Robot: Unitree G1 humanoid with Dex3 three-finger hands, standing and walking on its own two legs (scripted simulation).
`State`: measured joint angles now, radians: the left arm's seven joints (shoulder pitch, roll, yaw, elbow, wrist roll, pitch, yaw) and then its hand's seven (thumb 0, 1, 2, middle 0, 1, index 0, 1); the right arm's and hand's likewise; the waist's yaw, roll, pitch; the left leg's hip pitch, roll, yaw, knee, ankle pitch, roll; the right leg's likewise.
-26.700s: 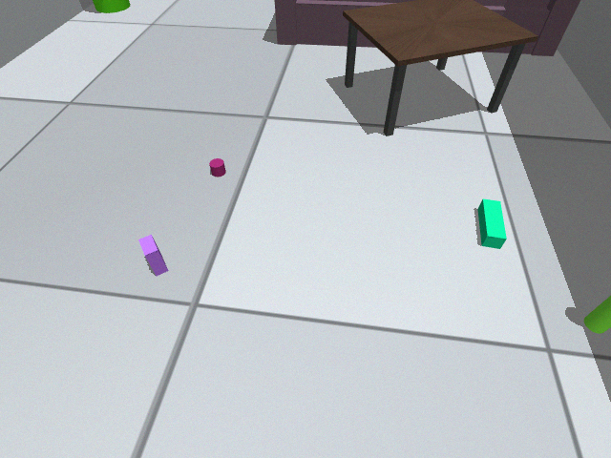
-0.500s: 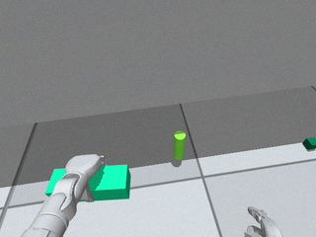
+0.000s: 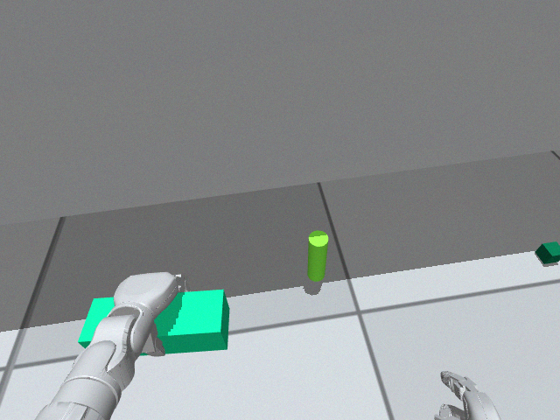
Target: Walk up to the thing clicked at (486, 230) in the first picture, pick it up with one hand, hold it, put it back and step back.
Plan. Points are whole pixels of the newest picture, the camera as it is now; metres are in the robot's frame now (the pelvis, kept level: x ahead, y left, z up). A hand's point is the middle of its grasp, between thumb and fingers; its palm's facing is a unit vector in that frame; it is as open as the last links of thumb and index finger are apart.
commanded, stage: crouch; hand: left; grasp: from above
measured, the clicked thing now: (160, 324) +0.29 +0.23 -0.08
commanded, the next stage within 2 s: lower in 1.82 s
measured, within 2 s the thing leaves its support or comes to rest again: neither
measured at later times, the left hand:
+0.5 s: hand (173, 345) +0.30 +0.24 -0.20, palm faces -0.46 +0.02 -0.89, open 10.5 cm
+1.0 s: hand (191, 358) +0.35 +0.27 -0.44, palm faces -0.48 -0.01 -0.88, open 10.5 cm
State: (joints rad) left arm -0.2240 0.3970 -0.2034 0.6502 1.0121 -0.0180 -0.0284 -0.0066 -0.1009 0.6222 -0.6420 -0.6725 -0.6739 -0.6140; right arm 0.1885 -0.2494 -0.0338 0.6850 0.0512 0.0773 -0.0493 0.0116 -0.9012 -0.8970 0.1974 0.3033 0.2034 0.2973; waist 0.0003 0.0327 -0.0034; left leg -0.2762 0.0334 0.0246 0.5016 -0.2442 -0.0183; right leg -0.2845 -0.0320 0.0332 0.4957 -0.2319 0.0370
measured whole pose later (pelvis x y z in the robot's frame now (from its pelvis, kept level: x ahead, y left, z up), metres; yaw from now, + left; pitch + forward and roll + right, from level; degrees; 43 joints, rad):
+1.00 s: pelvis -0.06 +0.01 -0.28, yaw -1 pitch +37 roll -5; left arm -0.70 0.56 0.05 1.24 1.25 -0.19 0.37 -0.01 -0.10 0.70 -0.57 -0.75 -0.60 -0.70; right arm 0.20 -0.23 -0.03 0.76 -0.10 -0.05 0.04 0.01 -0.89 -0.89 0.20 0.30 0.21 0.30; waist -0.16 0.03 -0.20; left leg -1.88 0.01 -0.09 1.88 -0.66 -0.02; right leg -1.83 -0.02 0.00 1.82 -0.64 0.06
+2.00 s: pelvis -0.07 +0.01 -0.42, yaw -4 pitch +36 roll -8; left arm -0.89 0.75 0.16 1.44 1.33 -0.28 0.42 -0.01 -0.13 0.73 -0.58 -0.75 -0.60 -0.70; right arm 0.15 -0.27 0.02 0.77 -0.16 -0.05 0.14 0.00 -0.91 -0.90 0.20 0.30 0.21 0.30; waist -0.24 -0.02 -0.08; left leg -2.28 -0.01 -0.14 2.35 -0.70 -0.03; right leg -2.21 0.01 -0.01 2.26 -0.68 0.07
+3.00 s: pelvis -0.07 +0.01 -0.47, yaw -9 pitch +31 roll -12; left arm -0.92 0.91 0.23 1.59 1.36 -0.31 0.56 -0.01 -0.08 0.64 -0.60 -0.71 -0.63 -0.66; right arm 0.06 -0.30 0.14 0.76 -0.25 -0.11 0.21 0.00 -0.90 -0.89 0.20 0.30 0.21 0.30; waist -0.31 -0.09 0.08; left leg -2.37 -0.01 -0.24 2.56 -0.74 -0.04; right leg -2.28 0.05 -0.07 2.41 -0.69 0.08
